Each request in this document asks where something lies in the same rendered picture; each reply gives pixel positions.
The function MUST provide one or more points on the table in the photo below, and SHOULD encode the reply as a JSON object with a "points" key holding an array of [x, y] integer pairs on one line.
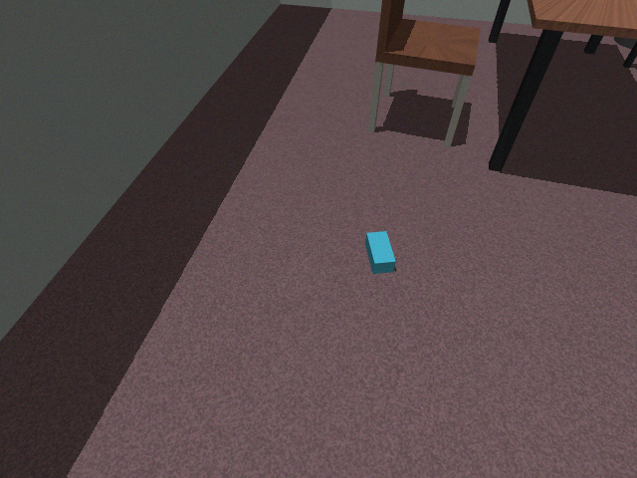
{"points": [[613, 18]]}

